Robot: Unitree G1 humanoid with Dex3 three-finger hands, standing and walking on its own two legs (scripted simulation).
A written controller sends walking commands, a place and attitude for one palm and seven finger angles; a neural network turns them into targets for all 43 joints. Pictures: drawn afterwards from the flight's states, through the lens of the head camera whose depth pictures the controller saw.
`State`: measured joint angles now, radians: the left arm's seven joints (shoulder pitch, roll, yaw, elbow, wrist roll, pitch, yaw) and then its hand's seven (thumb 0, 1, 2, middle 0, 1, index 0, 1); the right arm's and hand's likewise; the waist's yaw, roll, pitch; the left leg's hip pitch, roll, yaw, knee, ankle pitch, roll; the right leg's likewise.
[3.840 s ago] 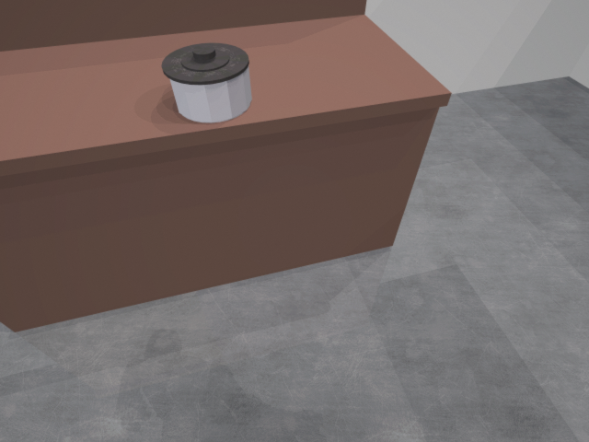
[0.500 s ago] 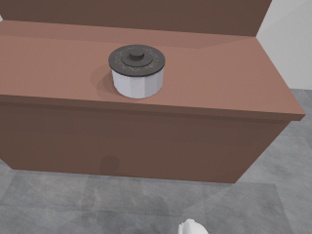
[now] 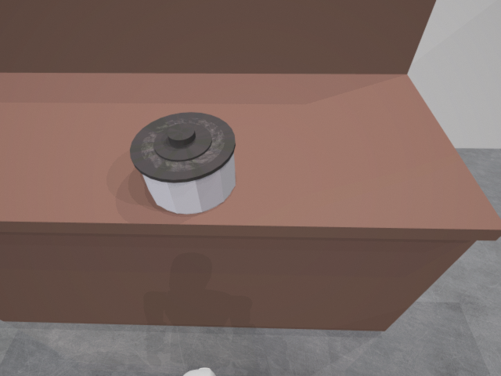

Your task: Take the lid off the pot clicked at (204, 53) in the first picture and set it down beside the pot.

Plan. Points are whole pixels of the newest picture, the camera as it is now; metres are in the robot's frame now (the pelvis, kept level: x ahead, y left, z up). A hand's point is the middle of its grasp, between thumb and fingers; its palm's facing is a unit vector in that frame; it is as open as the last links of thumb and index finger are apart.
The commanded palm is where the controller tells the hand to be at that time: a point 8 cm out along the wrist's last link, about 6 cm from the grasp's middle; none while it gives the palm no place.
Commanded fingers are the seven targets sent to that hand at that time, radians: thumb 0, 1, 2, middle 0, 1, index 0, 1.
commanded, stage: come to a stop and stand still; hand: left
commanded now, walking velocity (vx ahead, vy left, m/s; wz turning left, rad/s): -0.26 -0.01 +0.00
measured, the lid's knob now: (181, 134) +0.53 +0.18 +0.10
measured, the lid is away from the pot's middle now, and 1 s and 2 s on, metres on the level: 0.00 0.00 0.00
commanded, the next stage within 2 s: look again from close up in 1.48 s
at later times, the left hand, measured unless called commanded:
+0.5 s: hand out of the picture -0.01 +0.20 -0.18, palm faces +0.03 -0.95 -0.30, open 7.3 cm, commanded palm none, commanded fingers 0.00 0.90 0.90 -0.20 -0.30 -0.20 -0.30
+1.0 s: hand out of the picture -0.03 +0.21 -0.19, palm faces +0.03 -0.98 -0.22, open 7.3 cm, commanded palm none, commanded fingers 0.00 0.90 0.90 -0.20 -0.30 -0.20 -0.30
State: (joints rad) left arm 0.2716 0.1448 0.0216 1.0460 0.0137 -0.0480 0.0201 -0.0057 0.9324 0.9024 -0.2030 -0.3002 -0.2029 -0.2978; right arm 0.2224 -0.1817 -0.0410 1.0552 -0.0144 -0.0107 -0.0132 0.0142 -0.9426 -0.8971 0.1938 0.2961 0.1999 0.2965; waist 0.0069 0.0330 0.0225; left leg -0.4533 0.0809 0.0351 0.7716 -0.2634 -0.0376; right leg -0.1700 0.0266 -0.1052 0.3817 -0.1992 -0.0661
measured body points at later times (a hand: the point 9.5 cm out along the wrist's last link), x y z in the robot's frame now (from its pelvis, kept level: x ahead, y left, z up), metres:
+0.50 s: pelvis -0.02 -0.01 -0.01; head -0.01 -0.03 +0.43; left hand -0.01 +0.25 -0.16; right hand +0.06 -0.24 -0.17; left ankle +0.08 +0.13 -0.74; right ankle -0.04 -0.13 -0.75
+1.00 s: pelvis -0.04 +0.03 -0.01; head -0.03 +0.03 +0.44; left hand -0.03 +0.26 -0.17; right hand +0.01 -0.20 -0.16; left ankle -0.06 +0.12 -0.74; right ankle -0.04 -0.12 -0.74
